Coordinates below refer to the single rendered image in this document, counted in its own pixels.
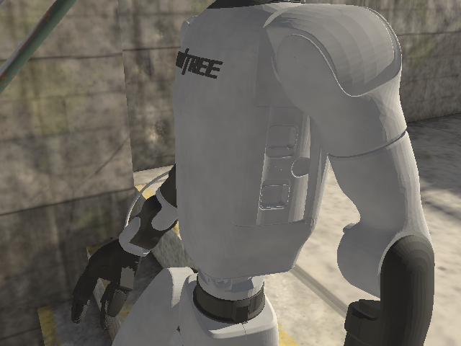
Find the stairs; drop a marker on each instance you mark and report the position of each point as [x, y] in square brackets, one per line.
[55, 319]

